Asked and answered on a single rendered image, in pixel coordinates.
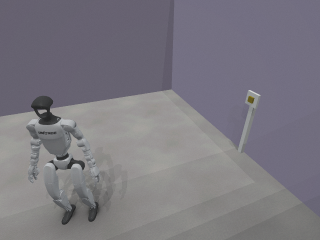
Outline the right robot forearm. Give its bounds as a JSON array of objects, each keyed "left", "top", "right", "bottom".
[{"left": 29, "top": 144, "right": 41, "bottom": 166}]

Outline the button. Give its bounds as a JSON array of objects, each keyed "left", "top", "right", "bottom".
[{"left": 247, "top": 96, "right": 255, "bottom": 104}]

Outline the robot left upper arm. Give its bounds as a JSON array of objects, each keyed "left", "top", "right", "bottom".
[{"left": 60, "top": 119, "right": 85, "bottom": 147}]

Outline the left robot forearm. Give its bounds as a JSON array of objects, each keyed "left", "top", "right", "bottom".
[{"left": 82, "top": 138, "right": 96, "bottom": 168}]

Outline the left robot hand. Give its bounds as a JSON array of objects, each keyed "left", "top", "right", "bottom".
[{"left": 88, "top": 166, "right": 101, "bottom": 186}]

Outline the robot right upper arm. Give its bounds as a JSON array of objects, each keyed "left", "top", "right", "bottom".
[{"left": 26, "top": 119, "right": 42, "bottom": 146}]

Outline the left robot foot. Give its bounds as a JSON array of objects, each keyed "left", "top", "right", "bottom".
[{"left": 88, "top": 201, "right": 99, "bottom": 222}]

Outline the right robot hand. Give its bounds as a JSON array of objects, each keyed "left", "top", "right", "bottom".
[{"left": 27, "top": 164, "right": 41, "bottom": 184}]

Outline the humanoid robot torso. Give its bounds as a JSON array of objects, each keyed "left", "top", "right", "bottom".
[{"left": 34, "top": 118, "right": 73, "bottom": 170}]

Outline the panel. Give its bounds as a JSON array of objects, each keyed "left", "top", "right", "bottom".
[{"left": 237, "top": 90, "right": 261, "bottom": 154}]

